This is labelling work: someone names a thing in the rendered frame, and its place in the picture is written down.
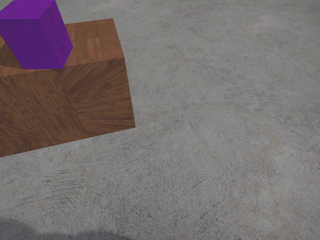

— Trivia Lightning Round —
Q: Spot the carton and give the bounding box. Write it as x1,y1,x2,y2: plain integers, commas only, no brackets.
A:
0,0,73,70

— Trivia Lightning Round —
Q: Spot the pedestal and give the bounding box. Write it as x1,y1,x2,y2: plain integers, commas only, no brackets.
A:
0,18,136,158

